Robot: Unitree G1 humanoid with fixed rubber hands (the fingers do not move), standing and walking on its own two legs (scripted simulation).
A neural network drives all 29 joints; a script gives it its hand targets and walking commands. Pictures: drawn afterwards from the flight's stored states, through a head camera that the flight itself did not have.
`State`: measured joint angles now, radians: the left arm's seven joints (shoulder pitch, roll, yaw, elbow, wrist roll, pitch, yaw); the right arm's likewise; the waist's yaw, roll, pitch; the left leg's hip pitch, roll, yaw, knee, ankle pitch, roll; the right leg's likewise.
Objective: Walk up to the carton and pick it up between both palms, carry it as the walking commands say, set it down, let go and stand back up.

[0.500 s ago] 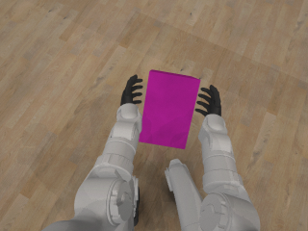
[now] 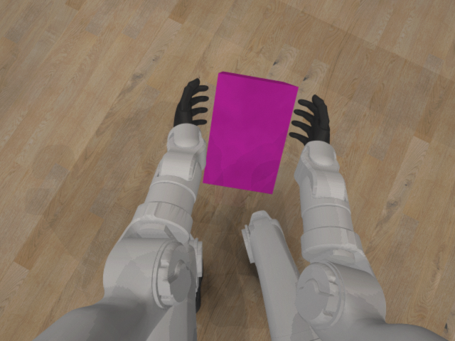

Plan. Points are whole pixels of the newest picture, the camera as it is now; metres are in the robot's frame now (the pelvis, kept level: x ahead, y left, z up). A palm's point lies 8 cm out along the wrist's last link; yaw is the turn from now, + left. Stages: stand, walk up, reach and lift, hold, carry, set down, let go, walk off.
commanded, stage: set down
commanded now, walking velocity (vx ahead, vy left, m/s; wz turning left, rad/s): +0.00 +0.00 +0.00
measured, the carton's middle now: (246, 128) +0.48 -0.10 -0.20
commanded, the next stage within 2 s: none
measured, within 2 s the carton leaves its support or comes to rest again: neither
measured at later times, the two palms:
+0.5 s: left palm (195, 126) +0.49 +0.00 -0.17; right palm (304, 141) +0.42 -0.21 -0.17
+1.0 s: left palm (199, 129) +0.52 +0.00 -0.26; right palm (294, 141) +0.45 -0.22 -0.26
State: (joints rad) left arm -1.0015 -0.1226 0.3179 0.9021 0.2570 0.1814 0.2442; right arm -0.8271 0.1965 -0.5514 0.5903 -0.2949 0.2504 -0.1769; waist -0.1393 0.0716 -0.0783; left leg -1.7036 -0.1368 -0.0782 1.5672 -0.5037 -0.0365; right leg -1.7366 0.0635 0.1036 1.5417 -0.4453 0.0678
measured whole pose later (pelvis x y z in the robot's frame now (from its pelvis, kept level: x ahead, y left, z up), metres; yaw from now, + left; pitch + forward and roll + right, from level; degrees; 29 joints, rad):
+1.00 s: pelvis -0.02 +0.00 -0.12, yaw +0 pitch +41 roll +0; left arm -1.36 0.03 0.26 1.00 0.17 0.22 0.24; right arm -1.17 0.06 -0.55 0.66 -0.25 0.29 -0.14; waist -0.16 0.08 0.15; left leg -2.13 -0.17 -0.07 1.97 -0.56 -0.07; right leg -2.16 0.09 0.09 1.93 -0.49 0.09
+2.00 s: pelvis +0.00 +0.01 -0.17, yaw +0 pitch +41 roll -2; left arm -1.53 0.08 0.30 1.09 0.25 0.18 0.13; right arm -1.33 -0.07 -0.64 0.82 -0.23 0.21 0.02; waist -0.18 0.06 0.30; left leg -2.22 -0.20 -0.07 2.15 -0.63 -0.06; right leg -2.23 0.07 0.07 2.09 -0.58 0.10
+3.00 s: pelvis +0.02 +0.00 -0.16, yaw -1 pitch +45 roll -2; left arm -1.52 0.09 0.34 1.12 0.29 0.10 0.06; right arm -1.32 -0.08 -0.68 0.89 -0.25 0.12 0.06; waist -0.17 0.04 0.23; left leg -2.25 -0.19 -0.09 2.14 -0.67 -0.06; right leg -2.27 0.07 0.06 2.09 -0.61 0.08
